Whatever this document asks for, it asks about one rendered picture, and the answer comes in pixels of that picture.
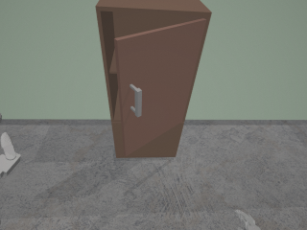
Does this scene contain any cupboard door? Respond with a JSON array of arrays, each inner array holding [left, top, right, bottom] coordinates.
[[114, 18, 206, 156]]

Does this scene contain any robot left hand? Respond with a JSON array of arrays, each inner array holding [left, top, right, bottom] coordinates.
[[0, 113, 21, 179]]

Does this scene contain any robot right hand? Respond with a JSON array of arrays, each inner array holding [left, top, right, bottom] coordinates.
[[235, 209, 261, 230]]

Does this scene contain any handle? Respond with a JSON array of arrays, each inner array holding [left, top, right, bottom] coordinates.
[[130, 84, 142, 118]]

